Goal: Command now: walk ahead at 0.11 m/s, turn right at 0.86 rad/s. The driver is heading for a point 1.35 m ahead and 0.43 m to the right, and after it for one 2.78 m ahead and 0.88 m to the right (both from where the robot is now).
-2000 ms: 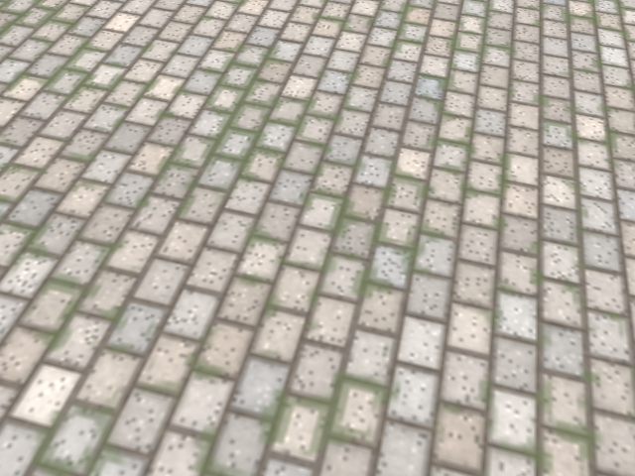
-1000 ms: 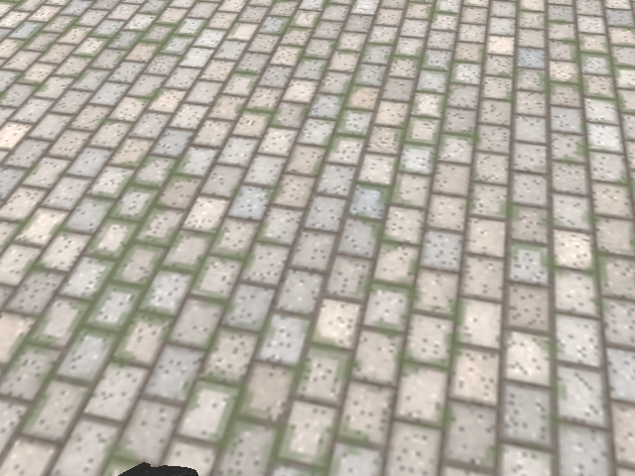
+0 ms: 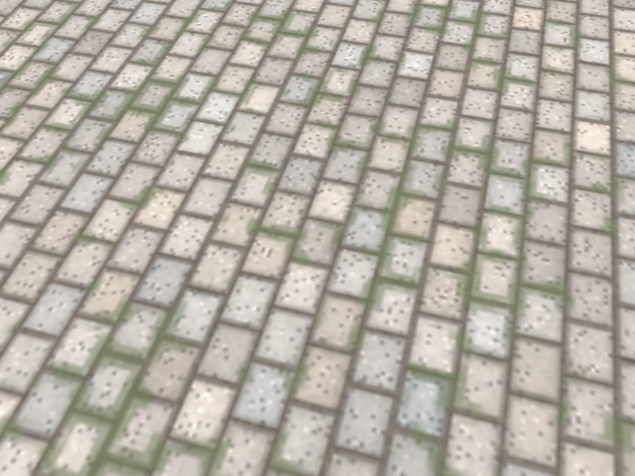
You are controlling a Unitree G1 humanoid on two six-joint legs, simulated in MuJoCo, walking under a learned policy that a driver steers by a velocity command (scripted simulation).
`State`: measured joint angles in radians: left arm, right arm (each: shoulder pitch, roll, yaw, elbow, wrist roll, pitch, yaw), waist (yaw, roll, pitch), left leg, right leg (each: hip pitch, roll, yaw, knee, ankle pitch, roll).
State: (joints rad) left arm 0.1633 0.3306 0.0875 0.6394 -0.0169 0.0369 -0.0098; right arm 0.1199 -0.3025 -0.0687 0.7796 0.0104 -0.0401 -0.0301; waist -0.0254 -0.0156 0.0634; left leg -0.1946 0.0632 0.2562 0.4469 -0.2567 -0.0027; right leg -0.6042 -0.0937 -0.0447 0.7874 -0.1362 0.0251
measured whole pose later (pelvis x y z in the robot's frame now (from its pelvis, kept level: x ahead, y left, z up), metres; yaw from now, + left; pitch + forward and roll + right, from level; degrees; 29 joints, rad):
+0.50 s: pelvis +0.09 +0.01 -0.01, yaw -27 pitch +2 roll +1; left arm 0.14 0.34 0.10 0.51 -0.01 0.06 0.04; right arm 0.09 -0.29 -0.08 0.78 0.00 -0.02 0.00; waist 0.00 -0.04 0.04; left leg -0.36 -0.06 -0.11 0.54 -0.22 -0.02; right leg -0.42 0.17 0.27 0.58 -0.16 -0.02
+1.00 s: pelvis +0.08 +0.01 +0.00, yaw -22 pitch +2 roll +0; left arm 0.18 0.25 0.06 0.64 0.02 0.02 0.05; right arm 0.21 -0.32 -0.10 0.73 0.03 0.04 -0.01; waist -0.02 0.03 0.04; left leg -0.53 0.00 -0.02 1.04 -0.44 -0.08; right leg -0.19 -0.02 -0.03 0.46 -0.30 0.00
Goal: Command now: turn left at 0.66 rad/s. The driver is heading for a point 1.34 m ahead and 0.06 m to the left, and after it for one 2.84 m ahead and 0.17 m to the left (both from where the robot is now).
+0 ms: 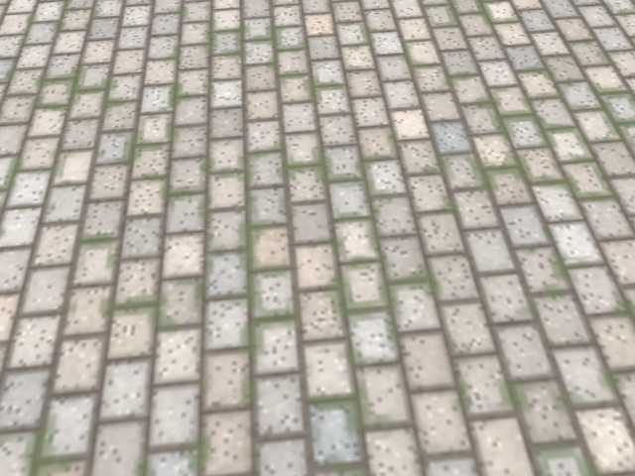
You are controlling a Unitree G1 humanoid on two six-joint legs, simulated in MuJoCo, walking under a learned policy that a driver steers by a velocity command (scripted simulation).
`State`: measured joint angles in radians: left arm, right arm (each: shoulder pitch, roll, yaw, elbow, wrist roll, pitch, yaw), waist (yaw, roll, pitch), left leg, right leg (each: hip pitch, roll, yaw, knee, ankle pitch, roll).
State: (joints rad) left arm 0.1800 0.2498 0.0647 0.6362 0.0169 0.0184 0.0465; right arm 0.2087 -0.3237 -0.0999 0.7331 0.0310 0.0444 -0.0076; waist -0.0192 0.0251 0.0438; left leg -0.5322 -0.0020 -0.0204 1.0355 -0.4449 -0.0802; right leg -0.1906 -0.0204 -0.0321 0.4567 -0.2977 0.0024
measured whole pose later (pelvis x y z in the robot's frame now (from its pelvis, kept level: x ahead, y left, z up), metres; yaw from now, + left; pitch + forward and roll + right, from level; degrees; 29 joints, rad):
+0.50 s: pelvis +0.00 +0.06 +0.00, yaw +10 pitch +0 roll +0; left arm 0.22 0.30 0.07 0.74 -0.02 0.05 0.03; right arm 0.09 -0.21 -0.02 0.66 -0.03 0.01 -0.02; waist 0.02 -0.04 0.03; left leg -0.25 -0.04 0.08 0.46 -0.23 0.07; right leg -0.43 -0.07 0.01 0.88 -0.37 0.08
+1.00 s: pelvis +0.01 -0.01 +0.01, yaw -9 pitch +2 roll +2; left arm 0.17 0.28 0.05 0.63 0.01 0.01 0.03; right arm 0.10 -0.33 -0.10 0.72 0.00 0.03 -0.02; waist -0.01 0.04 0.06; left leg -0.55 0.03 -0.02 1.06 -0.32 -0.09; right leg -0.23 0.03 0.03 0.44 -0.24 -0.07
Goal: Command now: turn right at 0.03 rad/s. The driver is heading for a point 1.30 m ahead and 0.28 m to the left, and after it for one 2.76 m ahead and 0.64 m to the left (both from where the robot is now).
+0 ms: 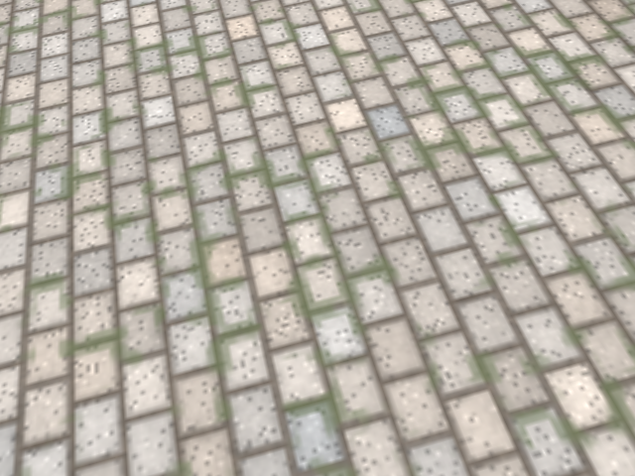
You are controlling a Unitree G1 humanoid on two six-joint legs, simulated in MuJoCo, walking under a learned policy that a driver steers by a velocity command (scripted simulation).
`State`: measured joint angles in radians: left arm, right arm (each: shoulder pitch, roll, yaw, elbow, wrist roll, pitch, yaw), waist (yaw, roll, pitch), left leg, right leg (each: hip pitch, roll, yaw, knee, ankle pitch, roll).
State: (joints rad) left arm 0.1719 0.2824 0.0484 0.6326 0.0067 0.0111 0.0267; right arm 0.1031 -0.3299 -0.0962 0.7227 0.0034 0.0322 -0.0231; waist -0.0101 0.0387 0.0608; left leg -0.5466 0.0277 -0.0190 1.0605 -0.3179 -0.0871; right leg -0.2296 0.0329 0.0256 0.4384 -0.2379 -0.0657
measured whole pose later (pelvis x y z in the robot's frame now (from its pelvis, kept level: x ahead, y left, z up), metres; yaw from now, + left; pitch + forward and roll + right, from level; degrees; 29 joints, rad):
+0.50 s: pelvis +0.12 +0.11 -0.03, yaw +19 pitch +3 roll -1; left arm 0.39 0.37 0.09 0.81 0.04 -0.05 -0.01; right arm 0.08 -0.33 -0.06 0.63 -0.04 0.02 0.09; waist 0.08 -0.04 0.02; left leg -0.46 0.04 0.09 0.66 -0.30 0.09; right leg 0.03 -0.14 -0.28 0.46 -0.46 0.06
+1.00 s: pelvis +0.47 +0.28 -0.05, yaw +7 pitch +0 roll +1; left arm 0.20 0.30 0.03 0.78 0.00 -0.03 -0.05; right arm 0.43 -0.25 -0.01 0.89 -0.05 -0.05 -0.03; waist 0.05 -0.03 0.03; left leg 0.06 -0.05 0.21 0.99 -0.36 -0.01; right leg -0.49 0.12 -0.14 0.68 -0.26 -0.21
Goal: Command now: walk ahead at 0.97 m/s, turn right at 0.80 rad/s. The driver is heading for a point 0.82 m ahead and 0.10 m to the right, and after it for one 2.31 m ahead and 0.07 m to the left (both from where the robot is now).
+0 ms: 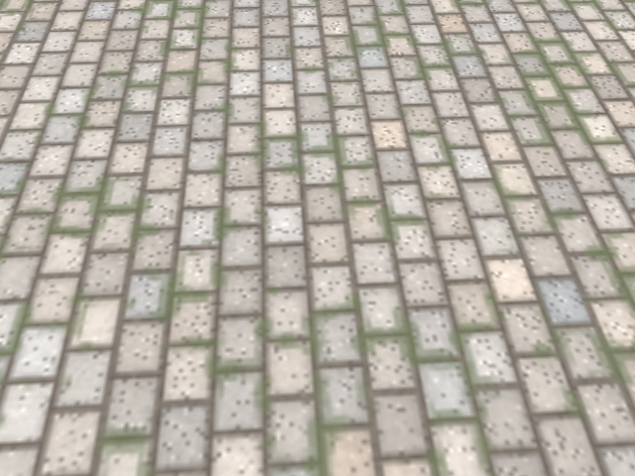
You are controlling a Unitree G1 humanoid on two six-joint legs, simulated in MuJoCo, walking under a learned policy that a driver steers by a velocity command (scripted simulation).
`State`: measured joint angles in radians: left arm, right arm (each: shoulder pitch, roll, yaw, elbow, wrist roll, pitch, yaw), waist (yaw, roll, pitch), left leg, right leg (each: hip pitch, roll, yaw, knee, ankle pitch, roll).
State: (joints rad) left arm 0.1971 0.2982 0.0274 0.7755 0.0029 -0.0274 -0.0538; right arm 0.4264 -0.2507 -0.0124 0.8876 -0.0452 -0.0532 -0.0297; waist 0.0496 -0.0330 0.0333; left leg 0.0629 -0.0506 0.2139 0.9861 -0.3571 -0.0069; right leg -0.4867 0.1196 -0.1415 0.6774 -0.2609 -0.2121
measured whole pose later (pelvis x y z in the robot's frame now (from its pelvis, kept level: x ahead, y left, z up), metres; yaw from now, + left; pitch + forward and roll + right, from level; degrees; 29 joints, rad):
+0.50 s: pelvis +0.47 +0.04 +0.03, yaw -20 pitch +2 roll +1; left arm 0.30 0.35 0.05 0.84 0.03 -0.08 -0.02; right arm 0.26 -0.31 -0.03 0.75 -0.05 -0.08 0.01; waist 0.01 -0.03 0.02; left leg -0.36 -0.01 0.04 0.55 -0.22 0.01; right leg -0.34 0.07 0.09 1.28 -0.29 -0.12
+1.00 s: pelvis +0.84 -0.09 +0.04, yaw -11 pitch +2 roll -1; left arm 0.11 0.26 0.02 0.76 0.02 -0.07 0.00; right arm 0.26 -0.31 -0.07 0.77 0.04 -0.01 -0.04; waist -0.02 0.02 0.08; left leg -0.60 0.07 -0.03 1.25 -0.45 -0.09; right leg -0.33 -0.01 -0.15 0.46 -0.15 -0.05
